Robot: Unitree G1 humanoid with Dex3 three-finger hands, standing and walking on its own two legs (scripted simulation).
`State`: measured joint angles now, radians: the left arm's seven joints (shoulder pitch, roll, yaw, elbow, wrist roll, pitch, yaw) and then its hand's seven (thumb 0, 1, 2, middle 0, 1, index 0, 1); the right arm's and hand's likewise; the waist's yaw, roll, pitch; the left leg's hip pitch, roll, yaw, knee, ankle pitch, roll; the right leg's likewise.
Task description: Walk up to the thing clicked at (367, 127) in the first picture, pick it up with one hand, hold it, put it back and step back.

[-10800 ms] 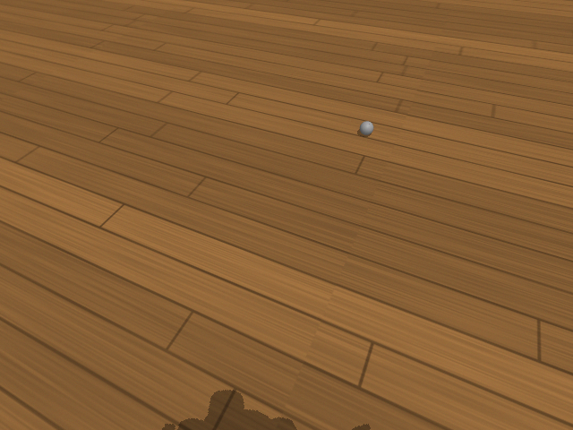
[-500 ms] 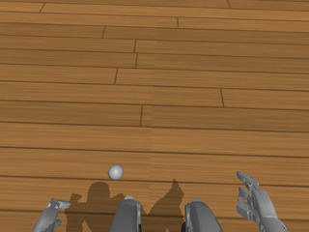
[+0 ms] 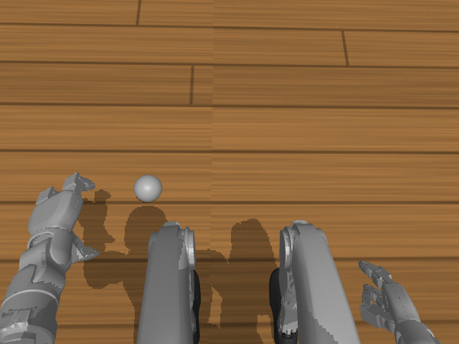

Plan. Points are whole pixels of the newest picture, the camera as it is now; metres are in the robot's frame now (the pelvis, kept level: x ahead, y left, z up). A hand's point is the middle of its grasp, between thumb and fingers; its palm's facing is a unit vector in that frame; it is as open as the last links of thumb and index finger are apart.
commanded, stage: rise first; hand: left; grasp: from above
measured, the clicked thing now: (148, 188) +0.45 +0.26 -0.41
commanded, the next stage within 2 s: approach in 1.42 s
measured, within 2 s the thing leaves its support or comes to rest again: neither
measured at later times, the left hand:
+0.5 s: hand (98, 205) +0.37 +0.32 -0.23, palm faces -0.45 -0.15 -0.88, open 14.2 cm
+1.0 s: hand (108, 197) +0.40 +0.32 -0.27, palm faces -0.45 -0.06 -0.89, open 14.0 cm
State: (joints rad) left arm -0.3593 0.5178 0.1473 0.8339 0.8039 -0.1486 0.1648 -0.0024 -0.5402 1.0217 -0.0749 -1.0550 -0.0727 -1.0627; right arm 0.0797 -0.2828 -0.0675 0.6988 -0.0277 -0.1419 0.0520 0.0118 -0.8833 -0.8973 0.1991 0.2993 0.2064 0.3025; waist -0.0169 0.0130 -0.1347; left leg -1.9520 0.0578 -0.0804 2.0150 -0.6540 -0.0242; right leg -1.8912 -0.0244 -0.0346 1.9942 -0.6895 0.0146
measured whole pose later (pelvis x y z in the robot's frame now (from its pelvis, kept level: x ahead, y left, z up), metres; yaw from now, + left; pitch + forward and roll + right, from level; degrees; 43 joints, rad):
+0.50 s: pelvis -0.02 +0.01 -0.08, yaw -3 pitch +32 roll -6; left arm -0.64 0.66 0.15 1.15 1.12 -0.28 0.31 0.00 -0.55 1.04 -0.08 -1.00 -0.07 -1.01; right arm 0.11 -0.28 -0.04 0.76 -0.09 -0.05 0.10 0.01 -0.90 -0.90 0.20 0.30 0.21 0.30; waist -0.09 -0.01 -0.08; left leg -2.20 0.05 -0.13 2.27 -0.64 -0.01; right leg -2.11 -0.01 -0.05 2.22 -0.67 0.03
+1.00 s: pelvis -0.01 +0.01 -0.11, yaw -4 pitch +32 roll -7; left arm -0.73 0.70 0.16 1.27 1.25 -0.30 0.40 0.00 -0.52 0.99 -0.07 -1.04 -0.09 -1.03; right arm 0.08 -0.26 -0.03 0.78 -0.14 -0.04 0.13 0.01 -0.90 -0.90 0.20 0.30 0.21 0.30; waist -0.11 -0.02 -0.07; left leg -2.28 0.05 -0.14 2.37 -0.67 -0.01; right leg -2.19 0.00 -0.05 2.32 -0.69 0.04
